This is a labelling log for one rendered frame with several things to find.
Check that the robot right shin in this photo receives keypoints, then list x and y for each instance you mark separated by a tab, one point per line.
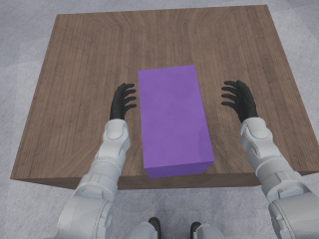
203	225

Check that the robot shin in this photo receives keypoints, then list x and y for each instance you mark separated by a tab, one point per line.
147	223
203	225

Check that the robot right upper arm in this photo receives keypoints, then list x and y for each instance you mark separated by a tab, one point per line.
296	216

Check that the robot left forearm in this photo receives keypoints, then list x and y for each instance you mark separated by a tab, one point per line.
103	176

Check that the robot left shin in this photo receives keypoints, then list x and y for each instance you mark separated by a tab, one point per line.
147	223

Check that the robot right hand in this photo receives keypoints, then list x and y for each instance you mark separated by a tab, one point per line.
244	103

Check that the carton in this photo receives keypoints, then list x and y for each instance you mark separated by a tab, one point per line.
175	135

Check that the robot right forearm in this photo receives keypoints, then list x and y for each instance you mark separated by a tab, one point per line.
278	179

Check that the robot left upper arm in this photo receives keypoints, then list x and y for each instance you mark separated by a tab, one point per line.
86	218

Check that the pedestal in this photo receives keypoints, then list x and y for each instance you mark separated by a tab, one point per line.
89	55

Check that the robot left hand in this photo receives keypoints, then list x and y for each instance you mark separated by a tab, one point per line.
118	106

